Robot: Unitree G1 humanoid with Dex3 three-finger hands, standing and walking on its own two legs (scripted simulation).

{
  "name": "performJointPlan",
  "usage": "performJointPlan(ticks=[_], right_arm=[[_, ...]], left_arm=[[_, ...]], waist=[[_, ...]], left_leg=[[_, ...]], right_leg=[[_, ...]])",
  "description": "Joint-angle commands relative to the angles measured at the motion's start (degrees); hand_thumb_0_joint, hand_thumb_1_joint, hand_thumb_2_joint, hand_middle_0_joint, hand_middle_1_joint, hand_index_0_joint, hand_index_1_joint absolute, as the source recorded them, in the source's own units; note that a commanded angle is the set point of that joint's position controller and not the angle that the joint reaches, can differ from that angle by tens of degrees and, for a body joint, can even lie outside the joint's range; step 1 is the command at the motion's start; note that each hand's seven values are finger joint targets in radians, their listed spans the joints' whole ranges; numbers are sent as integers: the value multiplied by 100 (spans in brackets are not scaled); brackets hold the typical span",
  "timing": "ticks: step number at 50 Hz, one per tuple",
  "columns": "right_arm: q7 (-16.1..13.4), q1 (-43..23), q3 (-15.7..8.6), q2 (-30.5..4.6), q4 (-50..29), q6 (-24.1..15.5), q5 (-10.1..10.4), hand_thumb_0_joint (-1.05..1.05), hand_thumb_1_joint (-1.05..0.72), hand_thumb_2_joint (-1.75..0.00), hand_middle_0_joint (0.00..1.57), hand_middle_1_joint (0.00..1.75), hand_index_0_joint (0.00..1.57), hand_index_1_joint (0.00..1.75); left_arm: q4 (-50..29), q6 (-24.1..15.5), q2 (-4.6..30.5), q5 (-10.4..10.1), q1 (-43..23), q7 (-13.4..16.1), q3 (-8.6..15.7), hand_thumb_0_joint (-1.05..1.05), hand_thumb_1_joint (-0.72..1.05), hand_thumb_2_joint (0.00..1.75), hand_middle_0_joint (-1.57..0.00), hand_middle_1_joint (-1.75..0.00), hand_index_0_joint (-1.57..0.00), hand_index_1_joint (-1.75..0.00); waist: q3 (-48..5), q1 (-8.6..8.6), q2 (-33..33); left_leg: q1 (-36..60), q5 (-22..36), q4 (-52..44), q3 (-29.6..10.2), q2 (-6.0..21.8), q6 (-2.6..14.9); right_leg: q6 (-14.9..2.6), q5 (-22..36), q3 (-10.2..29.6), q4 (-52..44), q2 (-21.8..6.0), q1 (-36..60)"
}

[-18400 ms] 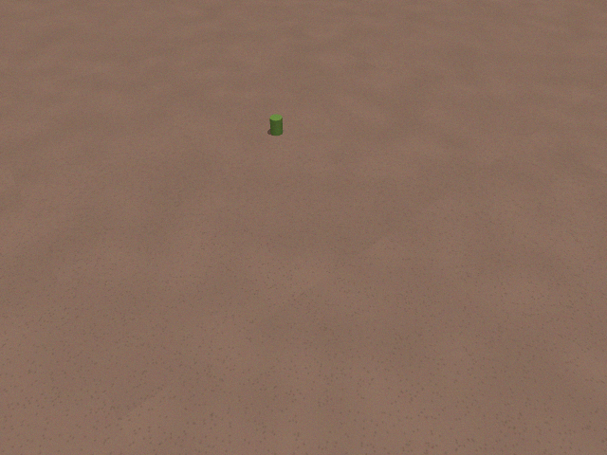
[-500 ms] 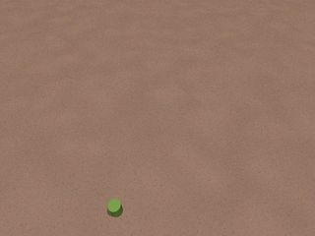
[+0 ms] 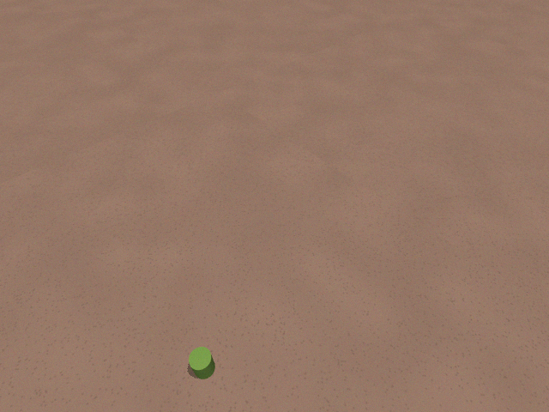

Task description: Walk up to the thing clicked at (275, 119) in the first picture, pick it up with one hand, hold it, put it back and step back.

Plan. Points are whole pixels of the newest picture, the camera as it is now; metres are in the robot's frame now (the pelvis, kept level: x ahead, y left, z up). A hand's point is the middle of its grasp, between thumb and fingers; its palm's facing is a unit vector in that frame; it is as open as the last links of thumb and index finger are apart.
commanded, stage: rise first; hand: left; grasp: from above
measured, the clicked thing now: (202, 363) +0.43 +0.25 -0.73
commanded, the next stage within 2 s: none
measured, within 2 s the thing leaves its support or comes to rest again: neither
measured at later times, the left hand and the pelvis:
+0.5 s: hand out of the picture +0.14 +0.26 -0.19, palm faces -0.08 -0.92 -0.39, open 12.3 cm; pelvis -0.01 +0.00 -0.04, yaw -1 degrees
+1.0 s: hand out of the picture +0.12 +0.27 -0.24, palm faces -0.18 -0.86 -0.47, open 14.0 cm; pelvis -0.02 +0.00 -0.11, yaw +0 degrees
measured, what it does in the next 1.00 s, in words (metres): lowers itself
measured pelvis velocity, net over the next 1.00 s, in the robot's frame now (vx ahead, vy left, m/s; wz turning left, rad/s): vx -0.02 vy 0.00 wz -0.01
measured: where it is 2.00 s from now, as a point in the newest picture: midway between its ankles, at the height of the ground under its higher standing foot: outside the picture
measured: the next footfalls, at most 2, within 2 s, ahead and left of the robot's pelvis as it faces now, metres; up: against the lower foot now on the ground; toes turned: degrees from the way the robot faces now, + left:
none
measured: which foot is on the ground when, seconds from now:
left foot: down 0.00-1.00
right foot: down 0.00-1.00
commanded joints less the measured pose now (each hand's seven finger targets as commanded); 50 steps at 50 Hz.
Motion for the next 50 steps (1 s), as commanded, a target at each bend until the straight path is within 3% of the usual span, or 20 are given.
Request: performJointPlan(ticks=[1, 4, 5, 6, 7, 8, 9, 10, 12, 13, 15, 18, 22, 26, 27, 31, 33, 35, 42, 50], right_arm=[[-90, -200, -262, -1211, -342, -111, -12, 0, -90, -90, 20, 30, 20, 30], [-84, -200, -264, -1231, -343, -126, -12, 0, -94, -92, 20, 31, 20, 31], [-191, -74, 35, -282, -1975, -412, 376, 0, -100, -93, 20, 30, 20, 30], [-257, 154, -13, -446, -1651, -412, 393, 0, -94, -91, 20, 30, 20, 30], [-328, 428, -131, -641, -1714, -338, 413, 0, -92, -91, 20, 30, 20, 30], [-326, 518, -196, -644, -1758, -301, 365, 0, -91, -90, 20, 30, 20, 30], [-324, 564, -243, -611, -1902, -313, 323, 0, -91, -90, 20, 30, 20, 30], [-335, 608, -366, -628, -2066, -355, 225, 0, -91, -90, 20, 30, 20, 30], [-269, 848, -476, -540, -2290, -382, 128, 0, -95, -91, 20, 30, 20, 30], [-257, 840, -504, -532, -2493, -383, 139, 0, -93, -91, 20, 30, 20, 30], [-247, 703, -495, -476, -2761, -380, 183, 0, -92, -90, 20, 30, 20, 30], [-234, 527, -486, -443, -3137, -388, 198, 0, -89, -90, 20, 30, 20, 30], [-200, 627, -504, -371, -3404, -488, 174, 0, -89, -90, 20, 30, 20, 30], [-221, 775, -510, -285, -3531, -649, 143, 0, -88, -90, 20, 30, 20, 30], [-222, 714, -547, -296, -3656, -715, 139, 0, -89, -90, 20, 30, 20, 30], [-274, 780, -557, -295, -3705, -807, 132, 0, -89, -90, 20, 30, 20, 30], [-300, 739, -568, -287, -3815, -850, 112, 0, -89, -90, 20, 30, 20, 30], [-314, 657, -543, -275, -3867, -893, 106, 0, -92, -91, 20, 30, 20, 30], [-325, 751, -519, -198, -3948, -997, 68, 0, -91, -90, 20, 30, 20, 30], [-274, 602, -528, -211, -4056, -1097, 64, 0, -88, -90, 20, 30, 20, 30]], left_arm=[[-294, -114, 1244, 0, -146, 92, 246, 0, 90, 90, -20, -30, -20, -30], [-304, -132, 1196, 7, -104, 91, 233, 0, 83, 92, -19, -38, -19, -38], [-2314, -675, 274, -292, -2115, 175, 267, 0, 75, 100, -21, -46, -16, -46], [-1947, -651, 544, -296, -2867, 223, 351, 0, 67, 95, -22, -54, -18, -54], [-1037, -463, 1017, -172, -1813, 235, 663, 0, 59, 93, -20, -62, -18, -62], [-466, -325, 1120, -56, -1477, 171, 770, 0, 51, 92, -16, -70, -16, -70], [-518, -295, 1327, 72, -1826, 98, 887, 0, 43, 92, -13, -78, -14, -78], [-730, -361, 1519, 223, -1880, 52, 1082, 0, 35, 91, -12, -86, -14, -86], [-339, -193, 1206, 471, -599, -64, 1202, 0, 19, 91, -9, -101, -13, -97], [-740, -131, 1245, 539, -504, -82, 1232, 0, 11, 93, -7, -105, -10, -101], [-846, 150, 1019, 635, -366, -59, 1176, 0, -5, 96, -4, -109, -7, -105], [-1329, 568, 1077, 779, -479, -22, 1207, 0, -29, 98, -4, -109, -6, -107], [-1945, 761, 1021, 912, -599, 1, 1188, 0, -53, 99, -6, -108, -7, -108], [-2544, 744, 1097, 1024, -356, 22, 1344, 0, -54, 97, -6, -110, -7, -109], [-3053, 699, 944, 1006, -548, -11, 1193, 0, -53, 98, -6, -110, -6, -110], [-3355, 832, 1046, 1098, 248, 1, 1343, 0, -51, 98, -6, -111, -6, -110], [-3839, 904, 1029, 1136, 265, -21, 1286, 0, -53, 98, -6, -109, -6, -109], [-4012, 998, 997, 1145, 362, -20, 1263, 0, -53, 96, -7, -111, -8, -110], [-4321, 1176, 1040, 1304, 1000, 8, 1362, 0, -52, 94, -7, -111, -8, -109], [-4753, 1124, 1086, 1453, 1072, 51, 1329, 0, -52, 94, -6, -109, -7, -108]], waist=[[-454, 3, 43], [-490, 12, 70], [-67, -693, 152], [-263, -527, 77], [-209, -375, -33], [-359, -304, -210], [-565, -242, -196], [-1238, -140, -10], [-1676, 102, 138], [-1901, 187, 390], [-1619, 159, 306], [-1557, 72, 127], [-1534, -58, 160], [-1894, -107, 331], [-1937, -173, 302], [-2162, -132, 420], [-2268, -158, 528], [-2137, -179, 483], [-2491, -112, 561], [-2534, -169, 548]], left_leg=[[217, 819, -223, -543, 734, 159], [195, 945, -193, -551, 737, 170], [-576, -49, 224, 237, 15, 76], [-465, -218, 286, 198, -32, 72], [-665, -295, 365, 199, 10, 74], [-917, -305, 634, 177, -26, 89], [-1081, -233, 881, 161, -15, 101], [-1004, 8, 1132, 163, -30, 83], [-1320, 349, 1526, 173, -106, 50], [-1273, 534, 1555, 206, -138, 30], [-1443, 343, 1493, 167, -114, 9], [-1727, 207, 1718, 99, -82, 33], [-2221, -264, 2206, 89, -32, 48], [-2523, -156, 2798, 69, 12, 55], [-2559, -225, 2870, 37, 41, 53], [-2724, -270, 3100, -53, 101, 41], [-2805, -185, 3284, -55, 99, 45], [-2999, -397, 3373, -85, 126, 48], [-3344, 52, 3998, -38, 85, 82], [-3982, -510, 4422, -106, 74, 82]], right_leg=[[-246, 654, 413, -238, -648, -135], [-223, 827, 409, -239, -656, -57], [-168, 390, -98, 289, 135, -1566], [-174, 184, -176, 319, 122, -1343], [-196, 8, -238, 388, 175, -1314], [-222, -114, -248, 555, 188, -1478], [-229, -53, -243, 809, 190, -1593], [-238, 217, -199, 1094, 147, -1551], [-263, 475, -182, 1517, 131, -1511], [-284, 632, -158, 1575, 127, -1409], [-280, 354, -212, 1535, 208, -1565], [-262, 145, -262, 1679, 241, -1868], [-253, -326, -258, 2134, 263, -2531], [-235, -206, -225, 2776, 248, -3012], [-234, -288, -239, 2887, 263, -3183], [-253, -401, -281, 3224, 283, -3460], [-249, -342, -262, 3333, 267, -3584], [-247, -537, -277, 3437, 277, -3814], [-246, -190, -258, 3929, 262, -4119], [-268, -623, -287, 4409, 288, -4735]])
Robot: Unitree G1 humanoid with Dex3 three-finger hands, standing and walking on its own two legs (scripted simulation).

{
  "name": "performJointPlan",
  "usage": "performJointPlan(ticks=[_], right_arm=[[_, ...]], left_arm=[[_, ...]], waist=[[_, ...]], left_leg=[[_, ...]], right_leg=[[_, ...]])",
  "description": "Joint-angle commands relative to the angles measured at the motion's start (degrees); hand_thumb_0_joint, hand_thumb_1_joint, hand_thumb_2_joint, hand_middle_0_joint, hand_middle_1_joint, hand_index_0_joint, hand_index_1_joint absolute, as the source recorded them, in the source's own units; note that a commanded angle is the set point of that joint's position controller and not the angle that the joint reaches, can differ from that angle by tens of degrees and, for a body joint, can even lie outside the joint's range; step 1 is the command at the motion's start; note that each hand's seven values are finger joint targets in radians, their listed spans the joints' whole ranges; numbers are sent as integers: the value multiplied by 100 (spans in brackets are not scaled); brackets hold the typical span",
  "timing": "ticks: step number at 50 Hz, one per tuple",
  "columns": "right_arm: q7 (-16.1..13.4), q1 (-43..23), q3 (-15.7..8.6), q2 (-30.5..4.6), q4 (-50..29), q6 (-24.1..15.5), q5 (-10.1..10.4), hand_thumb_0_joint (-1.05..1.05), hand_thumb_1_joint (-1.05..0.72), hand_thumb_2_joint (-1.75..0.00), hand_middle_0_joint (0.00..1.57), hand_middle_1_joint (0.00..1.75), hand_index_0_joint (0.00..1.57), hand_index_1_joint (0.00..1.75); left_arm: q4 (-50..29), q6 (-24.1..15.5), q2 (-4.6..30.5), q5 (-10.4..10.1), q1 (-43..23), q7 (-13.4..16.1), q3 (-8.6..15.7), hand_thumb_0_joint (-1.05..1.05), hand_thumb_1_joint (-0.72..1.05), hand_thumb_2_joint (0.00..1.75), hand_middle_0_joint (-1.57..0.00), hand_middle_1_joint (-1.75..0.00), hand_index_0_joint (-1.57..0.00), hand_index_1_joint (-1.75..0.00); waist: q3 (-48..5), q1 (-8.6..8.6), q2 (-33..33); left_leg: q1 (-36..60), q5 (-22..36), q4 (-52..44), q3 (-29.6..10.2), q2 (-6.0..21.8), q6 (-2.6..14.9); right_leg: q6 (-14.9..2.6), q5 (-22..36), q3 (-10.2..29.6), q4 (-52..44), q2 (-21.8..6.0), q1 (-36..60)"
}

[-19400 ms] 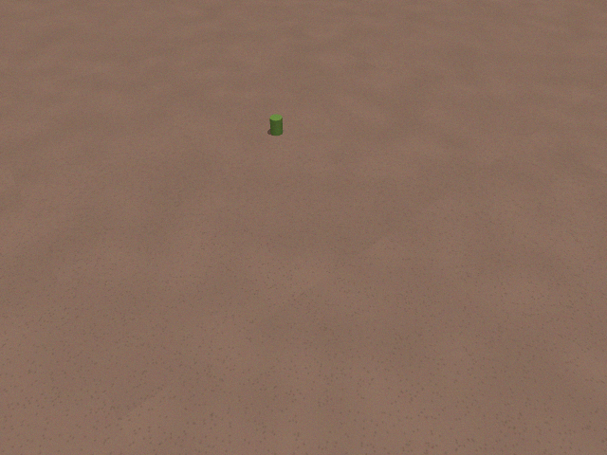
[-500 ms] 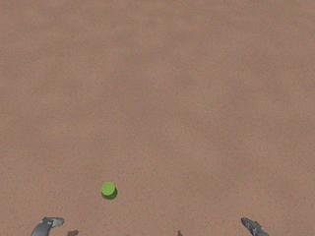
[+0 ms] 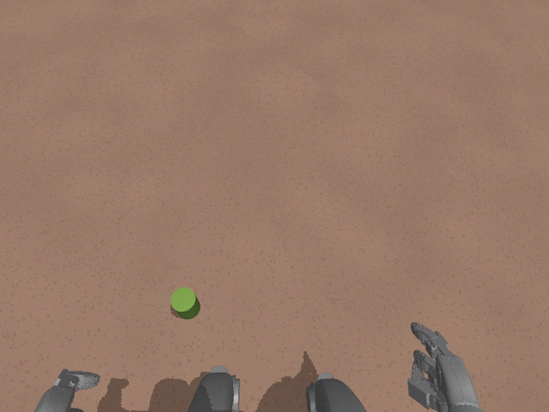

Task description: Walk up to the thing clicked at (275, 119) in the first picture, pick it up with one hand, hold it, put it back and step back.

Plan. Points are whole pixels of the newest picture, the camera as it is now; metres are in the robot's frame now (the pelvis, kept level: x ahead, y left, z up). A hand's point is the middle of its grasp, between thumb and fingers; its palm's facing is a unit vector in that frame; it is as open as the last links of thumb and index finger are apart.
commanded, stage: rise first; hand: left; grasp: from above
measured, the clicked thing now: (186, 303) +0.44 +0.26 -0.62
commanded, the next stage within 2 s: approach in 1.88 s
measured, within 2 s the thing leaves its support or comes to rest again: neither
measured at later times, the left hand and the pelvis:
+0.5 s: hand (121, 360) +0.24 +0.31 -0.31, palm faces -0.44 -0.46 -0.77, open 14.0 cm; pelvis -0.05 -0.01 -0.17, yaw -2 degrees
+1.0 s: hand (142, 328) +0.33 +0.31 -0.43, palm faces -0.46 -0.13 -0.88, open 14.0 cm; pelvis -0.09 +0.00 -0.29, yaw -6 degrees
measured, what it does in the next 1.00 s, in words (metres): lowers itself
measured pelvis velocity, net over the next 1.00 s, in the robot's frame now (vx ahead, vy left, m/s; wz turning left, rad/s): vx -0.09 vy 0.00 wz -0.11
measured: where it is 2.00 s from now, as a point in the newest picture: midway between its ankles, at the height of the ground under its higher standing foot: outside the picture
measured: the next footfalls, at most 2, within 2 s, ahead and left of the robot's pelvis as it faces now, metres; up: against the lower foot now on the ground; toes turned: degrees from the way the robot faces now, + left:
none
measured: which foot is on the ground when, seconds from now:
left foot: down 0.00-1.00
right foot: down 0.00-1.00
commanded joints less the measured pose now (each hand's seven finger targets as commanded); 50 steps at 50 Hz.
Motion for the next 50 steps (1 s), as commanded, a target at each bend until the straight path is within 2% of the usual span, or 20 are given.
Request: performJointPlan(ticks=[1, 3, 5, 7, 8, 11, 12, 15, 17, 19, 22, 25, 28, 30, 36, 38, 42, 46, 47, 50], right_arm=[[-55, 11, -415, -896, -782, -327, 9, 0, -89, -90, 20, 30, 20, 30], [-27, -79, -386, -906, -698, -375, 7, 0, -90, -90, 20, 30, 20, 30], [26, 27, -421, -948, -569, -412, -1, 0, -90, -90, 20, 30, 20, 30], [81, -72, -428, -983, -504, -463, -22, 0, -88, -90, 20, 30, 20, 30], [108, -105, -454, -1009, -470, -490, -29, 0, -87, -89, 20, 30, 20, 30], [182, -171, -487, -1059, -353, -543, -25, 0, -88, -89, 20, 30, 20, 30], [205, -187, -487, -1123, -248, -543, -17, 0, -89, -90, 20, 30, 20, 30], [260, -225, -545, -1220, -84, -499, -25, 0, -91, -90, 20, 30, 20, 30], [299, -224, -556, -1251, 29, -436, -39, 0, -90, -90, 20, 30, 20, 30], [354, -157, -561, -1284, 102, -362, -56, 0, -90, -90, 20, 30, 20, 30], [416, -44, -585, -1329, 301, -245, -98, 0, -91, -91, 20, 30, 20, 30], [445, 97, -633, -1340, 391, -147, -139, 0, -89, -90, 20, 30, 20, 30], [469, 153, -601, -1368, 491, -27, -173, 0, -86, -89, 20, 30, 20, 30], [484, 235, -607, -1355, 535, 57, -197, 0, -86, -89, 20, 30, 20, 30], [522, 287, -509, -1348, 668, 296, -279, 0, -86, -89, 20, 30, 20, 30], [545, 264, -461, -1364, 717, 373, -319, 0, -87, -90, 20, 30, 20, 30], [581, 378, -431, -1421, 828, 487, -388, 0, -88, -90, 20, 30, 20, 30], [625, 413, -373, -1477, 925, 593, -486, 0, -88, -90, 20, 30, 20, 30], [628, 399, -357, -1474, 948, 621, -491, 0, -89, -90, 20, 30, 20, 30], [661, 459, -322, -1487, 1001, 674, -555, 0, -90, -90, 20, 30, 20, 30]], left_arm=[[-970, -237, 1144, 190, -89, 150, 409, 0, -52, 94, -6, -109, -7, -108], [-704, -386, 1211, 316, -389, 165, 405, 0, -54, 94, -7, -110, -8, -108], [-297, -583, 1244, 563, -455, 174, 392, 0, -54, 95, -7, -109, -8, -108], [-124, -860, 1426, 785, -820, 197, 516, 0, -53, 95, -6, -109, -7, -108], [-15, -1006, 1392, 934, -1035, 206, 413, 0, -51, 95, -6, -109, -7, -108], [194, -1437, 1538, 1316, -1411, 249, 413, 0, -52, 96, -6, -109, -7, -108], [323, -1566, 1727, 1463, -1477, 285, 540, 0, -54, 97, -7, -110, -7, -109], [517, -1904, 2028, 1889, -2003, 404, 581, 0, -57, 100, -7, -109, -7, -110], [730, -2046, 2339, 2125, -2410, 529, 734, 0, -54, 98, -7, -111, -8, -110], [1028, -2145, 2480, 2410, -2858, 629, 754, 0, -55, 99, -7, -110, -7, -110], [1347, -2294, 2654, 2750, -3560, 714, 672, 0, -57, 100, -8, -111, -8, -110], [1664, -2456, 2929, 3061, -4359, 777, 631, 0, -55, 100, -7, -110, -7, -110], [2136, -2575, 3290, 3336, -4679, 878, 792, 0, -52, 100, -5, -110, -6, -109], [2108, -2648, 3316, 3541, -5128, 927, 674, 0, -53, 102, -5, -109, -5, -109], [2761, -2856, 3807, 4050, -5749, 1165, 809, 0, -52, 101, -5, -106, -6, -106], [2892, -2951, 3876, 4227, -6060, 1243, 754, 0, -51, 101, -6, -104, -6, -104], [3239, -3085, 3831, 4531, -6375, 1419, 608, 0, -52, 101, -6, -101, -6, -101], [3481, -3164, 4063, 4884, -6785, 1642, 586, 0, -51, 100, -10, -96, -9, -96], [3552, -3172, 4159, 4966, -6795, 1713, 648, 0, -51, 99, -11, -94, -10, -95], [3775, -3185, 4169, 5163, -6979, 1849, 566, 0, -50, 98, -11, -94, -10, -95]], waist=[[-1540, -65, 451], [-1392, -89, 454], [-1594, -102, 321], [-1686, -4, 521], [-1758, -68, 446], [-2214, -1, 472], [-2343, 89, 558], [-2754, 97, 770], [-2934, 178, 683], [-3210, 135, 545], [-3539, 160, 665], [-3706, 80, 506], [-3844, 172, 471], [-4008, 101, 526], [-3640, 63, 469], [-3470, -29, 692], [-3363, -169, 924], [-3292, -233, 1158], [-3329, -154, 1208], [-3353, -270, 1202]], left_leg=[[1092, 1512, -601, 90, -53, 129], [729, 1355, -373, 38, -49, 121], [462, 1520, 13, 71, -71, 154], [150, 1388, 317, 77, -89, 132], [-52, 1142, 478, 62, -96, 138], [-451, 1066, 966, 72, -127, 144], [-481, 1212, 1055, -3, -99, 113], [-721, 1308, 1526, -36, -81, 105], [-1044, 1286, 1871, -10, -80, 121], [-1392, 1303, 2222, 19, -100, 153], [-1558, 1272, 2609, 20, -73, 146], [-2077, 723, 2970, 82, -78, 187], [-2427, 516, 3218, 101, -89, 187], [-2518, 505, 3418, 127, -86, 206], [-3321, -145, 3765, 115, -101, 245], [-3446, -378, 3828, 46, -95, 236], [-3424, -431, 3974, -88, -80, 200], [-3492, -541, 4096, -149, -74, 178], [-3472, -505, 4121, -156, -75, 158], [-3557, -338, 4354, -95, -109, 165]], right_leg=[[-232, 1429, -126, -508, 96, 186], [-248, 1241, -133, -199, 85, -227], [-243, 1384, -131, 128, 104, -503], [-262, 1213, -91, 502, 77, -947], [-251, 1058, -88, 656, 78, -1141], [-252, 1013, -43, 1144, 98, -1605], [-277, 1030, -74, 1390, 99, -1830], [-281, 1056, -89, 1889, 109, -2425], [-275, 1036, -107, 2156, 126, -2688], [-267, 1073, -130, 2367, 151, -2832], [-276, 1002, -187, 2725, 153, -3162], [-247, 665, -212, 2830, 182, -3328], [-259, 479, -269, 3080, 202, -3479], [-258, 482, -279, 3171, 214, -3594], [-265, -111, -404, 3506, 273, -4098], [-280, -305, -470, 3709, 284, -4445], [-300, -285, -597, 4038, 276, -4911], [-317, -354, -674, 4302, 263, -5262], [-328, -325, -690, 4371, 262, -5314], [-328, -201, -700, 4464, 272, -5353]])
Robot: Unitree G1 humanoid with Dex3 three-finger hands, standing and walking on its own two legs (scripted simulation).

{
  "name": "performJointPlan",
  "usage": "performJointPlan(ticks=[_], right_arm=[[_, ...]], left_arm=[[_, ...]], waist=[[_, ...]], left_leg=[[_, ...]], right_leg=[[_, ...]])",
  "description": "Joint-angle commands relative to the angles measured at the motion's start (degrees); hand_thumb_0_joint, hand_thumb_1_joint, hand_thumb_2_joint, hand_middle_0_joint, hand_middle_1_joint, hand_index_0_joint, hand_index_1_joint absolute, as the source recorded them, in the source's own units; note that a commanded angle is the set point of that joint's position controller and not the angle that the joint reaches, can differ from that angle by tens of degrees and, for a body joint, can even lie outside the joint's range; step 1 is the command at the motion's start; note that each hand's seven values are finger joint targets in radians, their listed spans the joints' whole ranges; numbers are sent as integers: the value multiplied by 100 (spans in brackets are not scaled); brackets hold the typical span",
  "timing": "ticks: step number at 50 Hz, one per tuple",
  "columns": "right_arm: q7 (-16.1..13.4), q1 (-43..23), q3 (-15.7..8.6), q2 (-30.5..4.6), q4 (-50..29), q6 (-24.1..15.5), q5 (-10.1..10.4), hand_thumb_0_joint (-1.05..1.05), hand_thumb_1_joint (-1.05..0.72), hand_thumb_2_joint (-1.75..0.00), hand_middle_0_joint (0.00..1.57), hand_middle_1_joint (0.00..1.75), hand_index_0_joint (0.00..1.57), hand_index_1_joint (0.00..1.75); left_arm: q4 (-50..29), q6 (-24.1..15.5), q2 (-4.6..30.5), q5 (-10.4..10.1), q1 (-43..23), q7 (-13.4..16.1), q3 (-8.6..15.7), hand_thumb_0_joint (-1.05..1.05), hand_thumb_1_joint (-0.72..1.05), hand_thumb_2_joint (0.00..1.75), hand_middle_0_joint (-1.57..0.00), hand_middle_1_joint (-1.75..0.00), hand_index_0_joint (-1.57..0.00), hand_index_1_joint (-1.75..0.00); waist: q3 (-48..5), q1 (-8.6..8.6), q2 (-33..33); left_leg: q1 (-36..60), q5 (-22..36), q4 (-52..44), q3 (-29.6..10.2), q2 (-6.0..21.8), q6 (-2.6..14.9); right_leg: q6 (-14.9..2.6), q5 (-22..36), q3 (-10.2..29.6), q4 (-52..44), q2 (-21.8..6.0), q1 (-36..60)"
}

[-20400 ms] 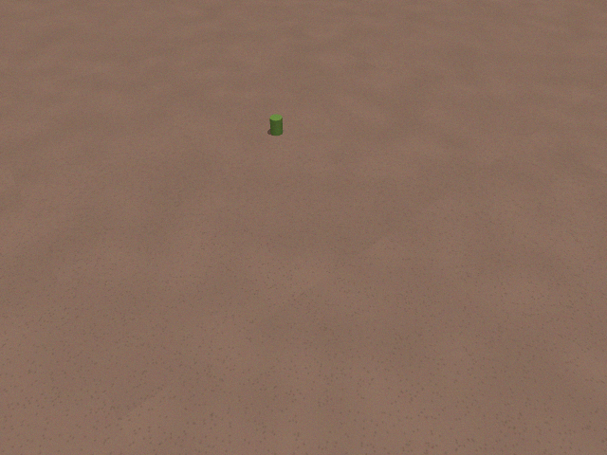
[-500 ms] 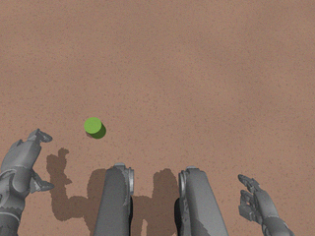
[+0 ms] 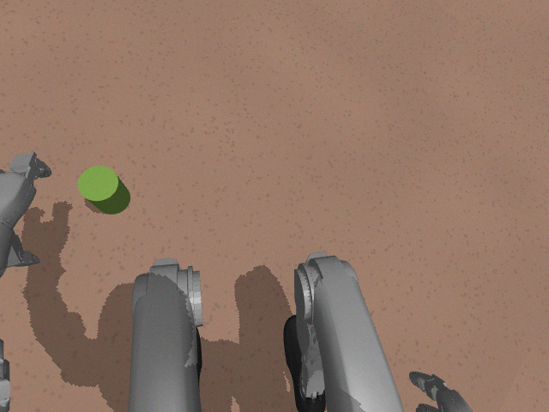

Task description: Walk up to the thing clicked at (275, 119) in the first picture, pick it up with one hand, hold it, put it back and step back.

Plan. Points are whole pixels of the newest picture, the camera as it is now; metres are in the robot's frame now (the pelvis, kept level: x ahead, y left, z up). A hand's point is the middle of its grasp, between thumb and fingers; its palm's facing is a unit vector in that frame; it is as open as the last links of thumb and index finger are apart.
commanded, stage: rise first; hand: left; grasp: from above
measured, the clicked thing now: (106, 191) +0.50 +0.31 -0.33
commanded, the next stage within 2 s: approach in 0.88 s
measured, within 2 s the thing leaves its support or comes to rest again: neither
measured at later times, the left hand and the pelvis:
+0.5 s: hand (43, 205) +0.43 +0.36 -0.19, palm faces -0.44 -0.08 -0.90, open 14.0 cm; pelvis +0.01 +0.00 -0.04, yaw -2 degrees
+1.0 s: hand (56, 199) +0.44 +0.35 -0.22, palm faces -0.43 -0.09 -0.90, open 14.3 cm; pelvis +0.01 +0.00 -0.05, yaw -3 degrees
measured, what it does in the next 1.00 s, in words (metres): stands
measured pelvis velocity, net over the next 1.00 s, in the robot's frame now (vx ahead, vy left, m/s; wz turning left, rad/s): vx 0.01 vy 0.00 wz -0.06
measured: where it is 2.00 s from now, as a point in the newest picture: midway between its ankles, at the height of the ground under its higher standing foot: (247, 387)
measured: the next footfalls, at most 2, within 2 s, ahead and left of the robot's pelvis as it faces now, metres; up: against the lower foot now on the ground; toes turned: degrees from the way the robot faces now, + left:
none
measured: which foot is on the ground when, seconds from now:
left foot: down 0.00-1.00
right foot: down 0.00-1.00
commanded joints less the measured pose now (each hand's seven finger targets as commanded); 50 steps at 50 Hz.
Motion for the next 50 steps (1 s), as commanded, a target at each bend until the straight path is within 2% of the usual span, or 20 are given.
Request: performJointPlan(ticks=[1, 9, 10, 12, 15, 17, 21, 24, 26, 29, 30, 32, 36, 39, 40, 42, 45, 48, 49, 50], right_arm=[[-41, 713, -388, -1251, -240, -34, -100, 0, -90, -90, 20, 30, 20, 30], [10, 706, -306, -1267, -105, 26, -251, 0, -90, -90, 20, 30, 20, 30], [6, 732, -303, -1265, -90, 29, -251, 0, -90, -90, 20, 30, 20, 30], [31, 737, -271, -1266, -89, 52, -299, 0, -90, -90, 20, 30, 20, 30], [29, 652, -266, -1260, -75, 55, -314, 0, -91, -90, 20, 30, 20, 30], [43, 685, -235, -1256, -82, 45, -342, 0, -91, -91, 20, 30, 20, 30], [56, 716, -209, -1273, -68, 38, -359, 0, -91, -90, 20, 30, 20, 30], [68, 714, -174, -1274, -77, 40, -361, 0, -91, -91, 20, 30, 20, 30], [67, 754, -170, -1271, -70, 46, -356, 0, -91, -91, 20, 30, 20, 30], [93, 780, -141, -1264, -92, 56, -396, 0, -91, -90, 20, 30, 20, 30], [95, 776, -140, -1274, -90, 63, -390, 0, -91, -90, 20, 30, 20, 30], [101, 758, -107, -1266, -102, 73, -385, 0, -91, -91, 20, 30, 20, 30], [106, 753, -81, -1309, -98, 87, -393, 0, -91, -90, 20, 30, 20, 30], [120, 775, -59, -1332, -132, 95, -423, 0, -91, -90, 20, 30, 20, 30], [124, 727, -43, -1307, -125, 94, -407, 0, -91, -90, 20, 30, 20, 30], [118, 743, -60, -1356, -134, 97, -385, 0, -90, -90, 20, 30, 20, 30], [128, 752, -17, -1354, -112, 97, -406, 0, -91, -90, 20, 30, 20, 30], [129, 787, -22, -1360, -134, 95, -404, 0, -91, -90, 20, 30, 20, 30], [132, 780, -14, -1338, -119, 91, -405, 0, -91, -91, 20, 30, 20, 30], [128, 756, -25, -1345, -99, 86, -398, 0, -90, -90, 20, 30, 20, 30]], left_arm=[[-599, -83, 1915, 210, -1689, 463, 304, 0, -51, 99, -10, -94, -10, -95], [-230, -83, 2039, 635, -2141, 732, 187, 0, -48, 95, -14, -91, -13, -92], [-206, -66, 2055, 653, -2125, 768, 217, 0, -48, 96, -14, -92, -13, -93], [-122, -65, 2079, 750, -2160, 821, 210, 0, -49, 96, -14, -92, -13, -93], [-20, -35, 2097, 774, -2183, 874, 184, 0, -50, 97, -12, -94, -12, -95], [38, -11, 2053, 755, -2286, 894, 161, 0, -52, 98, -12, -95, -11, -96], [61, 64, 2151, 726, -2276, 932, 235, 0, -54, 100, -9, -99, -8, -99], [110, 88, 2099, 726, -2331, 892, 140, 0, -58, 103, -7, -100, -6, -102], [71, 91, 2236, 679, -2313, 907, 260, 0, -58, 103, -7, -101, -6, -102], [-27, 87, 2227, 659, -2269, 891, 257, 0, -57, 102, -6, -103, -6, -103], [-32, 78, 2344, 639, -2304, 900, 318, 0, -57, 101, -6, -102, -6, -102], [92, 76, 2270, 645, -2274, 888, 246, 0, -58, 102, -6, -103, -6, -104], [173, 68, 2371, 648, -2259, 924, 344, 0, -58, 102, -6, -102, -5, -103], [166, 62, 2308, 670, -2314, 924, 274, 0, -58, 103, -6, -102, -5, -102], [207, 61, 2277, 710, -2277, 900, 202, 0, -59, 103, -6, -102, -5, -103], [186, 65, 2399, 656, -2304, 946, 347, 0, -58, 103, -6, -101, -5, -102], [240, 91, 2281, 705, -2287, 951, 245, 0, -59, 104, -6, -102, -5, -103], [164, 82, 2384, 680, -2399, 989, 314, 0, -58, 102, -6, -102, -5, -102], [200, 88, 2379, 698, -2374, 986, 276, 0, -61, 110, -7, -98, -3, -103], [248, 83, 2307, 668, -2418, 993, 241, 0, -56, 102, -6, -104, -6, -103]], waist=[[-3591, 101, 1287], [-3610, -58, 1550], [-3644, 11, 1537], [-3677, -102, 1462], [-3612, -57, 1530], [-3518, -145, 1430], [-3651, -129, 1538], [-3547, -187, 1639], [-3640, -175, 1516], [-3758, -187, 1513], [-3792, -188, 1474], [-3635, -212, 1563], [-3557, -201, 1566], [-3482, -300, 1650], [-3409, -270, 1672], [-3463, -271, 1628], [-3440, -297, 1787], [-3500, -343, 1752], [-3517, -334, 1717], [-3454, -364, 1741]], left_leg=[[3009, 186, -1312, 392, -66, 242], [2946, 344, -983, 386, -49, 236], [2975, 470, -934, 433, -55, 243], [2841, 507, -853, 406, -58, 250], [2855, 447, -801, 401, -37, 245], [2697, 447, -735, 397, -28, 268], [2831, 678, -683, 380, -6, 256], [2781, 660, -658, 340, 10, 242], [2696, 783, -527, 385, 14, 263], [2618, 972, -413, 440, 12, 284], [2603, 972, -403, 418, 16, 288], [2589, 871, -454, 374, 24, 264], [2489, 738, -425, 378, 15, 265], [2496, 675, -431, 326, 15, 264], [2428, 640, -428, 337, 20, 259], [2456, 616, -421, 321, 22, 263], [2583, 678, -454, 279, 28, 235], [2523, 712, -377, 311, 25, 248], [2516, 754, -355, 309, 23, 244], [2486, 740, -336, 311, 28, 246]], right_leg=[[-395, 460, -386, -1235, 55, 977], [-380, 636, -462, -936, 82, 750], [-371, 748, -439, -970, 80, 837], [-364, 788, -481, -884, 107, 864], [-373, 741, -482, -824, 114, 721], [-360, 779, -508, -811, 126, 759], [-352, 981, -524, -713, 133, 799], [-360, 990, -540, -659, 143, 722], [-344, 1118, -521, -681, 163, 905], [-315, 1315, -496, -669, 186, 1151], [-319, 1311, -506, -652, 187, 1135], [-347, 1209, -538, -601, 192, 993], [-348, 1104, -550, -589, 198, 932], [-347, 1053, -595, -531, 195, 852], [-360, 1036, -586, -530, 206, 830], [-350, 1013, -602, -528, 202, 792], [-357, 1052, -632, -453, 196, 695], [-343, 1115, -624, -470, 195, 795], [-359, 1150, -616, -450, 207, 802], [-348, 1140, -614, -419, 195, 712]])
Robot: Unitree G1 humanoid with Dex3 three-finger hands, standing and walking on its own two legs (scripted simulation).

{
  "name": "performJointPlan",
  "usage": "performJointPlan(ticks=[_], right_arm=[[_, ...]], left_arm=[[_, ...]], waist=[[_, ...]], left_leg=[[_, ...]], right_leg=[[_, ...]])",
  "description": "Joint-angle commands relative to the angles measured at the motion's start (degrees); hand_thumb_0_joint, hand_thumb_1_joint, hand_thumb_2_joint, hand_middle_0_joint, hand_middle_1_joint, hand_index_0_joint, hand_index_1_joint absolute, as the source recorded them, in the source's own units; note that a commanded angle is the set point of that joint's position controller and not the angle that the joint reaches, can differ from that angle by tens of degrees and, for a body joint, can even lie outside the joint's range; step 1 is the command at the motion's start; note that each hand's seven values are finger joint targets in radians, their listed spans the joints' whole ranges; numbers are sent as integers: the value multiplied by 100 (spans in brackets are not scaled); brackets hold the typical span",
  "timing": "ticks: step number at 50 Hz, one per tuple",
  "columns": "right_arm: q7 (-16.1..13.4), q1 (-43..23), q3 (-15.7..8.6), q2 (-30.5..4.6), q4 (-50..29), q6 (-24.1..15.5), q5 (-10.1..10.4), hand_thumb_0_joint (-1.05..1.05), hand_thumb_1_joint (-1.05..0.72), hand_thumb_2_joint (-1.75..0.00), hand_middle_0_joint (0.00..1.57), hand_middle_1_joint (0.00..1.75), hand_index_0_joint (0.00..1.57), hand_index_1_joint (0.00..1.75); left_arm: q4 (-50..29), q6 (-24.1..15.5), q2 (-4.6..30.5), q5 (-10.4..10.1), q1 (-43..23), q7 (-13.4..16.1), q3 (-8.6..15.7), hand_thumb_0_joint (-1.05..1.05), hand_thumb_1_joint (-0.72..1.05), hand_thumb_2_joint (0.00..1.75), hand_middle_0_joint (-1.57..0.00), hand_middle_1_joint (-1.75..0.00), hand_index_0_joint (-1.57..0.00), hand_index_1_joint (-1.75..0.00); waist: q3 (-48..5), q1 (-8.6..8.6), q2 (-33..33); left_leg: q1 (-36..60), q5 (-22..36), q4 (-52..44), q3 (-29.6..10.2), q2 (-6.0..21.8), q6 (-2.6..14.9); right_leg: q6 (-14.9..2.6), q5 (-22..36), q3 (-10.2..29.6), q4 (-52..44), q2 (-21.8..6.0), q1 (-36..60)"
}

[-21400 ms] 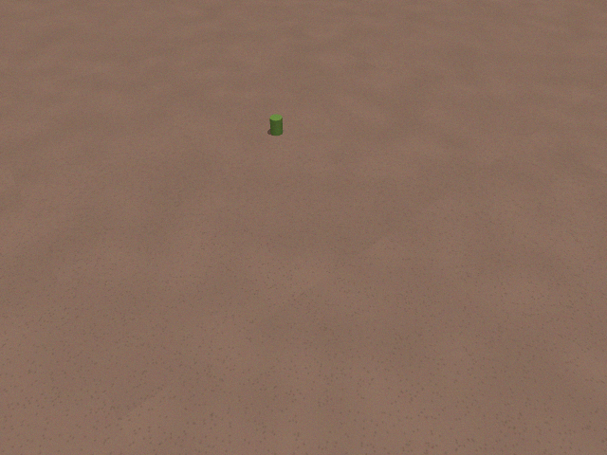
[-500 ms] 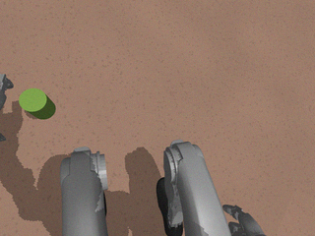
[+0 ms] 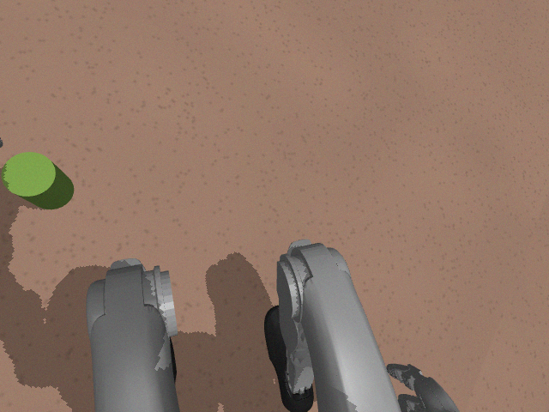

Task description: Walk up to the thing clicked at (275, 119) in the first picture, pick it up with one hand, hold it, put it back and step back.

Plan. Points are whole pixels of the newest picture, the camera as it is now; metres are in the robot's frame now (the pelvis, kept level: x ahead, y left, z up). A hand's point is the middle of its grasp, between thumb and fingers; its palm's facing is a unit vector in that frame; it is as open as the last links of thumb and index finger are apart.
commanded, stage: approach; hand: left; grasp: from above
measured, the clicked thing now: (41, 182) +0.47 +0.34 -0.28
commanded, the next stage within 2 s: rest palm in 0.80 s
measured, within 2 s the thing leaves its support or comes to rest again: neither
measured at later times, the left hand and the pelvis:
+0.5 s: hand (38, 133) +0.50 +0.30 -0.15, palm faces -0.35 -0.07 -0.93, open 14.2 cm; pelvis +0.00 +0.00 +0.00, yaw -1 degrees
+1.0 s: hand (9, 189) +0.43 +0.34 -0.19, palm faces -0.38 -0.09 -0.92, open 14.1 cm; pelvis -0.01 +0.00 -0.01, yaw +0 degrees
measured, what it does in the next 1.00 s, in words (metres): stands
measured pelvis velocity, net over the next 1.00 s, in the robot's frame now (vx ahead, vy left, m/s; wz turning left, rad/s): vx -0.01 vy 0.00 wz -0.01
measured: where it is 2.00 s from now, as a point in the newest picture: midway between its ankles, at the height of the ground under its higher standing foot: (228, 389)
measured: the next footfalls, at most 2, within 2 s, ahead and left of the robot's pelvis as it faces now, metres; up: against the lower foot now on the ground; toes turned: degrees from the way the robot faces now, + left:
none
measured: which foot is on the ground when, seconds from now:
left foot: down 0.00-1.00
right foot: down 0.00-1.00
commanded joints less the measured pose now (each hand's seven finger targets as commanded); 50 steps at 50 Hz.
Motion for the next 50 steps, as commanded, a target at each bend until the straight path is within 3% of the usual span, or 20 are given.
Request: performJointPlan(ticks=[1, 7, 9, 10, 14, 17, 22, 25, 29, 33, 37, 38, 40, 41, 44, 45, 49, 50], right_arm=[[-74, 1069, -444, -1408, -60, -44, -32, 0, -90, -90, 20, 30, 20, 30], [-78, 1242, -372, -1446, 20, -134, -79, 0, -91, -90, 20, 30, 20, 30], [-80, 1317, -349, -1455, 14, -185, -93, 0, -91, -90, 20, 30, 20, 30], [-92, 1322, -342, -1458, 40, -206, -95, 0, -91, -90, 20, 30, 20, 30], [-108, 1371, -273, -1497, -23, -204, -112, 0, -91, -90, 20, 30, 20, 30], [-109, 1381, -222, -1495, -131, -186, -58, 0, -91, -90, 20, 30, 20, 30], [-99, 1377, -99, -1471, -297, -102, 92, 0, -91, -90, 20, 30, 20, 30], [-111, 1338, -107, -1465, -417, -41, 230, 0, -91, -90, 20, 30, 20, 30], [-112, 1396, -68, -1460, -547, 19, 276, 0, -91, -90, 20, 30, 20, 30], [-86, 1379, -21, -1475, -569, 43, 217, 0, -91, -90, 20, 30, 20, 30], [-52, 1415, -10, -1496, -433, 49, 93, 0, -90, -90, 20, 30, 20, 30], [-52, 1393, -36, -1523, -381, 31, 69, 0, -91, -90, 20, 30, 20, 30], [-37, 1419, -108, -1572, -341, -25, -1, 0, -90, -90, 20, 30, 20, 30], [-37, 1346, -162, -1584, -336, -42, -25, 0, -90, -90, 20, 30, 20, 30], [-56, 1220, -292, -1650, -253, -85, -87, 0, -90, -90, 20, 30, 20, 30], [-60, 1202, -313, -1628, -217, -104, -92, 0, -90, -90, 20, 30, 20, 30], [-73, 1237, -185, -1579, -29, -165, -129, 0, -90, -90, 20, 30, 20, 30], [-74, 1238, -139, -1602, 3, -193, -139, 0, -91, -90, 20, 30, 20, 30]], left_arm=[[-729, -2, 1578, -117, -1586, 258, 105, 0, -55, 99, -6, -105, -7, -104], [-535, -28, 1193, -19, -2452, 399, -417, 0, -54, 97, -6, -107, -7, -105], [-541, 49, 1010, 5, -2727, 501, -565, 0, -54, 98, -6, -108, -8, -106], [-560, 118, 962, 3, -2801, 567, -593, 0, -55, 99, -6, -107, -7, -106], [-382, 534, 1313, 130, -3028, 765, -395, 0, -56, 99, -6, -107, -7, -106], [-192, 949, 1451, 105, -3137, 763, -269, 0, -58, 101, -7, -104, -6, -105], [81, 1450, 1550, -82, -2744, 404, -324, 0, -57, 99, -7, -105, -7, -104], [253, 1552, 1533, -313, -2324, -5, -455, 0, -56, 98, -6, -106, -7, -105], [38, 1348, 1582, -596, -1942, -483, -467, 0, -53, 95, -8, -106, -9, -104], [-114, 800, 1528, -729, -1623, -646, -395, 0, -51, 93, -8, -107, -10, -104], [-646, 96, 1604, -541, -1945, -356, -227, 0, -54, 97, -7, -107, -8, -105], [-774, -35, 1541, -475, -2036, -230, -264, 0, -55, 97, -7, -107, -8, -105], [-1068, -237, 1464, -325, -2362, 35, -318, 0, -54, 99, -7, -107, -8, -106], [-1136, -267, 1454, -274, -2308, 179, -288, 0, -54, 99, -6, -107, -8, -105], [-1444, -183, 1567, -90, -2545, 559, -194, 0, -53, 107, -8, -108, -8, -108], [-1320, -80, 1468, -20, -2555, 648, -267, 0, -54, 104, -7, -105, -7, -104], [-140, 341, 1089, 162, -2863, 866, -555, 0, -56, 103, -6, -98, -5, -99], [213, 427, 1116, 232, -2862, 883, -592, 0, -52, 97, -6, -106, -8, -105]], waist=[[-3823, -11, 1964], [-3699, -418, 1947], [-3743, -521, 2079], [-3833, -489, 2194], [-4138, -461, 2471], [-4294, -427, 2550], [-4216, -378, 2167], [-3740, -378, 1749], [-3542, -379, 1294], [-3439, -360, 1273], [-3547, -420, 1710], [-3585, -401, 1887], [-3588, -566, 2275], [-3667, -504, 2353], [-3993, -443, 2929], [-4002, -462, 3021], [-3419, -737, 2601], [-3237, -773, 2407]], left_leg=[[3346, 1110, -1338, 530, 19, 264], [3169, 781, -1271, 489, 28, 252], [3263, 867, -1252, 508, 37, 243], [3367, 912, -1293, 511, 40, 225], [3438, 1130, -1287, 602, 47, 224], [3501, 1321, -1324, 642, 51, 235], [2920, 1197, -1352, 718, 14, 352], [2478, 901, -1425, 699, -6, 401], [2126, 860, -1359, 677, -21, 458], [2187, 902, -1332, 571, -39, 388], [2557, 933, -1203, 521, -19, 301], [2810, 950, -1186, 510, -4, 270], [3165, 922, -1206, 450, 29, 207], [3312, 899, -1224, 449, 43, 189], [3889, 884, -1434, 363, 80, 95], [3948, 896, -1435, 392, 78, 93], [3319, 657, -1364, 418, 55, 147], [3176, 611, -1307, 401, 55, 175]], right_leg=[[-413, 1396, -452, -1272, 70, 1376], [-426, 1208, -539, -1330, 111, 1194], [-409, 1314, -544, -1346, 109, 1238], [-410, 1356, -550, -1311, 102, 1214], [-418, 1628, -512, -1288, 105, 1435], [-450, 1846, -460, -1247, 89, 1533], [-401, 1795, -374, -1455, 132, 2058], [-391, 1483, -319, -1569, 152, 2133], [-329, 1428, -250, -1643, 142, 2480], [-351, 1371, -351, -1522, 145, 2350], [-378, 1399, -439, -1423, 167, 2117], [-400, 1389, -464, -1385, 164, 1904], [-420, 1339, -548, -1302, 146, 1618], [-425, 1314, -572, -1275, 140, 1510], [-460, 1248, -652, -1075, 71, 1098], [-460, 1263, -640, -1081, 68, 1039], [-454, 1183, -682, -1128, 73, 754], [-446, 1157, -699, -1117, 65, 682]])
